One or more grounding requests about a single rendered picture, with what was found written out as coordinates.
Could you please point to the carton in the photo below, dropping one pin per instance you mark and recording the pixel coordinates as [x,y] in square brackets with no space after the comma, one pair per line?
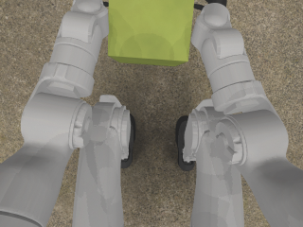
[151,32]

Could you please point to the robot foot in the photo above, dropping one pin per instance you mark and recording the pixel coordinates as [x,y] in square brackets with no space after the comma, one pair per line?
[126,162]
[180,141]

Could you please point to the right robot upper arm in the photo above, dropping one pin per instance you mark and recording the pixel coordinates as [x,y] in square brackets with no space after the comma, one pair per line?
[256,144]

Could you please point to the robot left forearm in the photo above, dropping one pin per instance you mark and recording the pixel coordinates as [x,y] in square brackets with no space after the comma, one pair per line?
[75,52]

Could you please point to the left robot upper arm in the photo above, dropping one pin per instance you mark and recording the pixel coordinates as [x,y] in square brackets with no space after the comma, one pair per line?
[31,179]

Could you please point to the left robot foot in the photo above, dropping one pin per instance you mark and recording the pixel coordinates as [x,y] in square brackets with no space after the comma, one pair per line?
[126,162]

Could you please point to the robot right forearm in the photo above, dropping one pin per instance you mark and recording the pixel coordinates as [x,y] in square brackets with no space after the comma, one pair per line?
[227,66]

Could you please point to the right robot foot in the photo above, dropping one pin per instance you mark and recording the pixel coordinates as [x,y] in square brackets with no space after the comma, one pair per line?
[180,141]

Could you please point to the right robot hand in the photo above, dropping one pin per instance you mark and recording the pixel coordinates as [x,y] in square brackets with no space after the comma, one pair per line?
[200,7]

